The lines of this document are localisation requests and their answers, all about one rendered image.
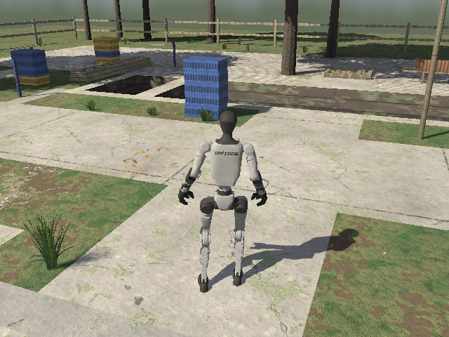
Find robot left foot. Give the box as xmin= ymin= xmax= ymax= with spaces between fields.
xmin=198 ymin=274 xmax=208 ymax=293

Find robot right hand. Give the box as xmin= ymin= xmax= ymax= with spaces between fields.
xmin=251 ymin=191 xmax=267 ymax=206

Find robot left upper arm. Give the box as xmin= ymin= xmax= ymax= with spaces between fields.
xmin=190 ymin=140 xmax=213 ymax=178

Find robot right forearm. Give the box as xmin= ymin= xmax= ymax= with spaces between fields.
xmin=253 ymin=171 xmax=265 ymax=195

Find robot right upper arm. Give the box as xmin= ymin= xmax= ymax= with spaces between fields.
xmin=241 ymin=142 xmax=260 ymax=181

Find left robot shin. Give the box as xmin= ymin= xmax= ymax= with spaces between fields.
xmin=199 ymin=234 xmax=210 ymax=283

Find robot left forearm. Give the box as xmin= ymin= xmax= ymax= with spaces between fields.
xmin=180 ymin=167 xmax=196 ymax=192

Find robot left hand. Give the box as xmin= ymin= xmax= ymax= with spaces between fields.
xmin=178 ymin=189 xmax=194 ymax=205

